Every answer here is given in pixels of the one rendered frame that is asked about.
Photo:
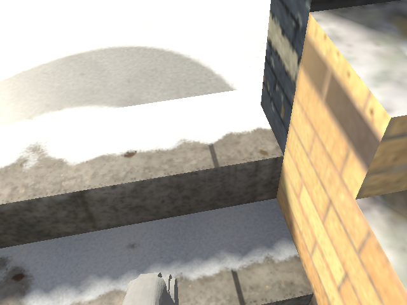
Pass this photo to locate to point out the left robot thigh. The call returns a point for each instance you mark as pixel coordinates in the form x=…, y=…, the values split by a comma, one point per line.
x=152, y=289

